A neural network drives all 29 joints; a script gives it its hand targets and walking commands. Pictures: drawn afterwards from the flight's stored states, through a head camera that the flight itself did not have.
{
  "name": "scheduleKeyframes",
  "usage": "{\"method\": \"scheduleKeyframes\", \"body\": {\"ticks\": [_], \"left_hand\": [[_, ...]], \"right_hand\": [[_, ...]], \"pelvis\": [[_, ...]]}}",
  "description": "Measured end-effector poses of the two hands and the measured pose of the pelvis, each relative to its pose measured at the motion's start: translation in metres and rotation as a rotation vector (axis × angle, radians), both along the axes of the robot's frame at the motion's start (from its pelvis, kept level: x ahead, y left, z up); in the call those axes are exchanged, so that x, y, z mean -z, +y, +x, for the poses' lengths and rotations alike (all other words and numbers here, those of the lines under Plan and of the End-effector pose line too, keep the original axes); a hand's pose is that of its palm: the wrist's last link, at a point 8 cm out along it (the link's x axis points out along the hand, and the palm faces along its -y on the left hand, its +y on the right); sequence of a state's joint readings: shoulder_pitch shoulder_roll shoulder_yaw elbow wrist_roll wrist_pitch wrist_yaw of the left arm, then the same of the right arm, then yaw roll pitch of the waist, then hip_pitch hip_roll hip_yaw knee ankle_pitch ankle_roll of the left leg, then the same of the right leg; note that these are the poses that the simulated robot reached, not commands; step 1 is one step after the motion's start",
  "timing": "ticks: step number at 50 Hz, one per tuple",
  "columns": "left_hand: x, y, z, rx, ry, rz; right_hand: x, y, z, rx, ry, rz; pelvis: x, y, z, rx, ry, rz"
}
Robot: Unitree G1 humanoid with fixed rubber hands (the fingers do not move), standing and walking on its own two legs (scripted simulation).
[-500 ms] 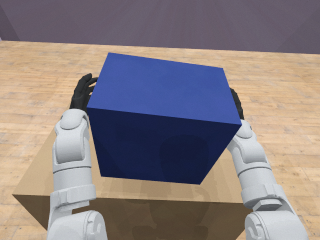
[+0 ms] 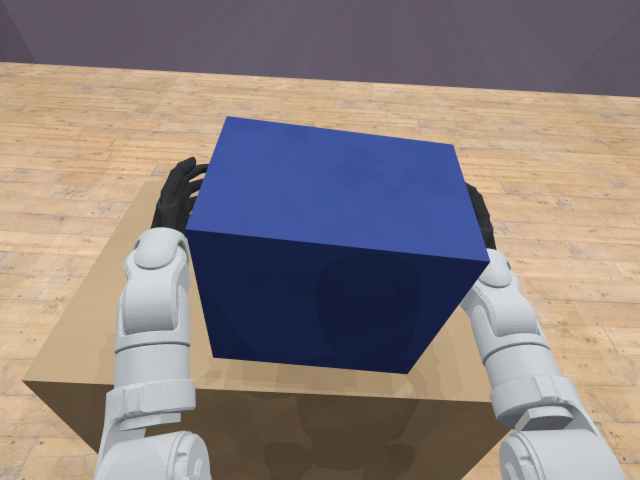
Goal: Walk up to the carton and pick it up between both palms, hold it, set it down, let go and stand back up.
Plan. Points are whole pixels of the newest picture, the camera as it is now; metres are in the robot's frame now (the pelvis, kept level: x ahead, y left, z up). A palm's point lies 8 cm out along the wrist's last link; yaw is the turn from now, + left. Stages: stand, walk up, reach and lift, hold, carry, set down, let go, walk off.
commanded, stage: set down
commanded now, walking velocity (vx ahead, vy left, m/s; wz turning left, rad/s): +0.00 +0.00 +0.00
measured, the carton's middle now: (325, 257) +0.37 +0.00 +0.11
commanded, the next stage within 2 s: none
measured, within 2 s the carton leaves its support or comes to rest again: rests again in 1.88 s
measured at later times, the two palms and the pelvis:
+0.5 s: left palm (192, 243) +0.38 +0.17 +0.13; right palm (475, 266) +0.36 -0.20 +0.11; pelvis +0.00 +0.00 +0.00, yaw -1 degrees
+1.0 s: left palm (201, 255) +0.39 +0.16 +0.10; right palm (469, 277) +0.36 -0.20 +0.08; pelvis +0.01 +0.00 +0.00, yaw -1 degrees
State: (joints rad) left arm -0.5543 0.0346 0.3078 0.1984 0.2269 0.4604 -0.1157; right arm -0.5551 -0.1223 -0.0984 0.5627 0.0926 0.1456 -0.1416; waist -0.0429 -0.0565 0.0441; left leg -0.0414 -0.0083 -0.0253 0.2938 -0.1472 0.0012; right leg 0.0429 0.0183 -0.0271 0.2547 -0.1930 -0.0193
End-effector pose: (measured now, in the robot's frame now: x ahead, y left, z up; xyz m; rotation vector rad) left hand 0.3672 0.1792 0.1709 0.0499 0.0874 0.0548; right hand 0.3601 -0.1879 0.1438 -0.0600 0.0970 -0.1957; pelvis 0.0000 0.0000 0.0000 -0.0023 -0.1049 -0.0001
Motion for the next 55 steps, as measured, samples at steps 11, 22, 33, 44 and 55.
{"method": "scheduleKeyframes", "body": {"ticks": [11, 22, 33, 44, 55], "left_hand": [[0.021, -0.003, 0.003, 0.016, 0.037, -0.007], [0.037, -0.011, 0.010, 0.031, 0.063, -0.007], [0.055, -0.011, 0.015, 0.029, 0.087, -0.011], [0.069, -0.013, 0.021, 0.039, 0.108, -0.011], [0.082, -0.016, 0.024, 0.046, 0.122, -0.013]], "right_hand": [[0.019, -0.003, -0.004, 0.018, 0.034, -0.008], [0.033, -0.012, -0.003, 0.030, 0.058, -0.018], [0.048, -0.011, 0.002, 0.028, 0.082, -0.024], [0.061, -0.013, 0.003, 0.037, 0.102, -0.024], [0.071, -0.016, 0.003, 0.044, 0.115, -0.027]], "pelvis": [[0.000, 0.000, -0.002, 0.001, 0.016, 0.000], [-0.001, -0.002, 0.000, 0.010, 0.036, 0.001], [-0.001, -0.003, 0.005, 0.011, 0.060, 0.001], [-0.001, -0.002, 0.008, 0.014, 0.085, 0.000], [-0.001, -0.001, 0.009, 0.024, 0.104, 0.000]]}}
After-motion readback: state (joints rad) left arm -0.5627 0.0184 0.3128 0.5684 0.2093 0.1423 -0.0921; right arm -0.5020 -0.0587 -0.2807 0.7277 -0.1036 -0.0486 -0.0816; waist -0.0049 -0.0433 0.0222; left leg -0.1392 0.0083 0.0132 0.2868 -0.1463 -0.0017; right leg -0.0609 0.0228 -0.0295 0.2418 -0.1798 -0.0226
